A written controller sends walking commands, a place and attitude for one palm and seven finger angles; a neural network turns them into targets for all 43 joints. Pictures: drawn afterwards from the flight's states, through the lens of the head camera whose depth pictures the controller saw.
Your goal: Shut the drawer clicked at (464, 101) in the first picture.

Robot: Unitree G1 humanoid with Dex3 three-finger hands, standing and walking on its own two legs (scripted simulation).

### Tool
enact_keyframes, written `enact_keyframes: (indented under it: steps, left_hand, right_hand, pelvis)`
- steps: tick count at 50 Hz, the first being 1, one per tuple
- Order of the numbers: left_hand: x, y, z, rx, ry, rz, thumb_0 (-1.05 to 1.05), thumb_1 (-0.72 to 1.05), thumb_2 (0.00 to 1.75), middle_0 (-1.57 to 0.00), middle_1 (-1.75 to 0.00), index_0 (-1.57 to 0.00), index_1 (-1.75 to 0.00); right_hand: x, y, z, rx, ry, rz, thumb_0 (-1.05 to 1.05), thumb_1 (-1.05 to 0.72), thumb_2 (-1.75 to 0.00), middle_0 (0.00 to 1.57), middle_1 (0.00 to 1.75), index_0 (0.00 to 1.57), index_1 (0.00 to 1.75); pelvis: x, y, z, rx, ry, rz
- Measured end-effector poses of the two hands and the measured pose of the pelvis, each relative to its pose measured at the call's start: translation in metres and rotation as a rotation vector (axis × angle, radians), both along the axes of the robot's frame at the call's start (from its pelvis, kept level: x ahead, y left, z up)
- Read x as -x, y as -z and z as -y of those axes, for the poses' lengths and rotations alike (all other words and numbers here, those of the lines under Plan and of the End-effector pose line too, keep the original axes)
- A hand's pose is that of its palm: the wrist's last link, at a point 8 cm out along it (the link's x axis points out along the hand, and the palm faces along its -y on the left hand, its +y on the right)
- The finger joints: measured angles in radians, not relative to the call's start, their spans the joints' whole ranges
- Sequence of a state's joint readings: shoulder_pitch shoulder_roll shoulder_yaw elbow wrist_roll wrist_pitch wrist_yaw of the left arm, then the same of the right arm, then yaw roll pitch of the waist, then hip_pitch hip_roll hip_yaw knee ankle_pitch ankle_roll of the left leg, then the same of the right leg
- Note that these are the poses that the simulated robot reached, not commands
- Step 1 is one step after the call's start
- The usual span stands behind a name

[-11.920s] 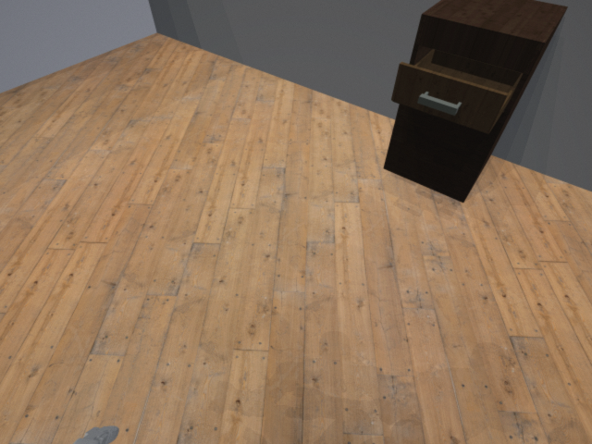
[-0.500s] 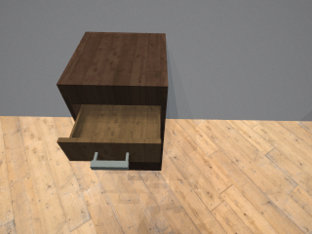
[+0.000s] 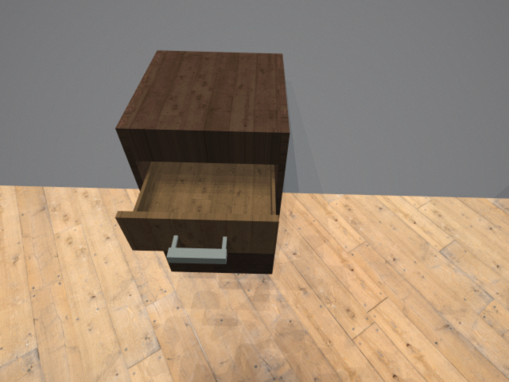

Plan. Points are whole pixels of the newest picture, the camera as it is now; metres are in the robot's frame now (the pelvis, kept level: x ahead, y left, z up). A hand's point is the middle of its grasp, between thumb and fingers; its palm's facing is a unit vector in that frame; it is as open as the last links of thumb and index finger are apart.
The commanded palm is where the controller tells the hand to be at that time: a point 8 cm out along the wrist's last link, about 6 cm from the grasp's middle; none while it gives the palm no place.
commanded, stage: come to a stop and stand still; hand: left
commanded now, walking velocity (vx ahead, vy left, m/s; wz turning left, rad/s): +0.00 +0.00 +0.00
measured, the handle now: (198, 247) +0.45 +0.17 -0.19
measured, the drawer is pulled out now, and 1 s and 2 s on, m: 0.19 0.19 0.19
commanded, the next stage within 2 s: look again from close up in 0.52 s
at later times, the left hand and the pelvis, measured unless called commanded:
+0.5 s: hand out of the picture -0.04 +0.18 -0.17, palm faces -0.01 -0.99 -0.16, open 7.4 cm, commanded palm none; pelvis -0.01 +0.03 +0.01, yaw +0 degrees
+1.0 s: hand out of the picture -0.02 +0.18 -0.17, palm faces +0.01 -0.99 -0.16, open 7.4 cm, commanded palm none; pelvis +0.01 +0.03 +0.01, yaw -1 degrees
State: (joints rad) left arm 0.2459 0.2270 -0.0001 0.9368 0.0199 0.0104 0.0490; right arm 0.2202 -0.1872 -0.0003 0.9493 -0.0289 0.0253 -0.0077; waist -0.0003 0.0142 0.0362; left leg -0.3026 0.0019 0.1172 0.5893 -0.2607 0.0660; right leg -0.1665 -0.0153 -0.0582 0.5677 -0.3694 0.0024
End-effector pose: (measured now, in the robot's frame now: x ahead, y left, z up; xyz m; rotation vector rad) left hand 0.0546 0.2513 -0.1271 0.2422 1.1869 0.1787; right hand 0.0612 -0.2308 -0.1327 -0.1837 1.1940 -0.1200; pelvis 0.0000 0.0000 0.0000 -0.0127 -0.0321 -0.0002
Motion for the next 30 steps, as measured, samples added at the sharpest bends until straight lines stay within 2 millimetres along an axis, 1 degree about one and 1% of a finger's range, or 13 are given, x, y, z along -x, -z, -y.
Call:
enact_keyframes:
  steps: [3, 6, 12, 17, 20, 24, 30]
  left_hand:
    - [0.003, 0.0, -0.001, 0.014, 0.01, -0.004, 0.0, 0.91, 0.9, -0.2, -0.3, -0.2, -0.3]
    - [0.011, 0.002, 0.002, 0.033, 0.016, -0.03, 0.0, 0.91, 0.9, -0.2, -0.3, -0.2, -0.3]
    - [0.04, 0.009, 0.009, 0.078, 0.006, -0.119, 0.0, 0.9, 0.9, -0.2, -0.3, -0.2, -0.3]
    - [0.066, 0.013, 0.014, 0.108, -0.012, -0.2, 0.0, 0.9, 0.9, -0.2, -0.3, -0.2, -0.3]
    - [0.08, 0.014, 0.016, 0.119, -0.026, -0.242, 0.0, 0.9, 0.9, -0.2, -0.3, -0.2, -0.3]
    - [0.094, 0.014, 0.018, 0.126, -0.043, -0.284, 0.0, 0.9, 0.9, -0.2, -0.3, -0.2, -0.3]
    - [0.104, 0.011, 0.018, 0.125, -0.061, -0.317, 0.0, 0.9, 0.9, -0.2, -0.3, -0.2, -0.3]
  right_hand:
    - [0.013, -0.001, -0.004, 0.0, 0.005, -0.029, 0.0, -0.91, -0.9, 0.2, 0.3, 0.2, 0.3]
    - [0.027, -0.001, -0.007, 0.001, 0.015, -0.066, 0.0, -0.91, -0.9, 0.2, 0.3, 0.2, 0.3]
    - [0.055, -0.003, -0.012, 0.008, 0.041, -0.144, 0.0, -0.91, -0.9, 0.2, 0.3, 0.2, 0.3]
    - [0.071, -0.004, -0.018, 0.009, 0.059, -0.198, 0.01, -0.91, -0.9, 0.2, 0.3, 0.2, 0.3]
    - [0.076, -0.004, -0.023, 0.006, 0.066, -0.221, 0.0, -0.91, -0.9, 0.2, 0.3, 0.2, 0.3]
    - [0.078, -0.002, -0.03, -0.003, 0.071, -0.236, 0.0, -0.91, -0.9, 0.2, 0.3, 0.2, 0.3]
    - [0.072, 0.0, -0.039, -0.02, 0.07, -0.235, 0.01, -0.91, -0.9, 0.2, 0.3, 0.2, 0.3]
  pelvis:
    - [0.004, -0.002, -0.005, 0.0, 0.003, -0.001]
    - [0.007, -0.004, -0.009, -0.001, 0.006, -0.005]
    - [0.009, -0.007, -0.015, -0.002, 0.009, -0.009]
    - [0.008, -0.009, -0.02, -0.002, 0.009, -0.01]
    - [0.008, -0.009, -0.022, -0.003, 0.008, -0.012]
    - [0.006, -0.01, -0.025, -0.005, 0.008, -0.013]
    - [0.004, -0.011, -0.028, -0.008, 0.008, -0.016]
